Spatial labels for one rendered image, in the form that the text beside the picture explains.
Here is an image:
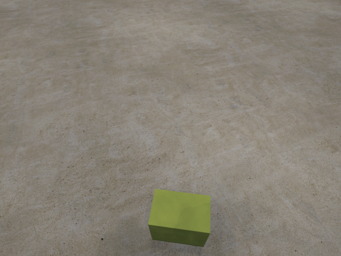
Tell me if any carton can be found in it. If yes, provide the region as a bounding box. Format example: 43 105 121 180
148 189 210 247

